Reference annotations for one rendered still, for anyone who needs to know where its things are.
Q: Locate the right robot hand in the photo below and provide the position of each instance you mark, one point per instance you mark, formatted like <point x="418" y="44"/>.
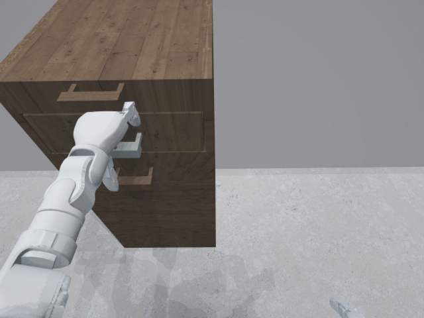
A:
<point x="345" y="310"/>

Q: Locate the left robot hand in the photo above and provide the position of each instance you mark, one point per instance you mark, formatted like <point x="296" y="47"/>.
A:
<point x="105" y="129"/>

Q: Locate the drawer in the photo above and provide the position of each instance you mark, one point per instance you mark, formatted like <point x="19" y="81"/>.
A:
<point x="161" y="131"/>

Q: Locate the handle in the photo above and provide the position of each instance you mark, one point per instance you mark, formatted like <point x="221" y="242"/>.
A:
<point x="128" y="149"/>
<point x="135" y="182"/>
<point x="91" y="101"/>

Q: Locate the robot left forearm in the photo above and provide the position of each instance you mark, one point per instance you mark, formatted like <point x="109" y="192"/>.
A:
<point x="50" y="241"/>

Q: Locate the cabinet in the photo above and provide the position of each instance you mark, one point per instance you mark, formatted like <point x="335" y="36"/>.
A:
<point x="159" y="54"/>

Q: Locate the left robot upper arm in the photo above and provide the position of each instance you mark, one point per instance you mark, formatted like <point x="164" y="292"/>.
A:
<point x="32" y="292"/>

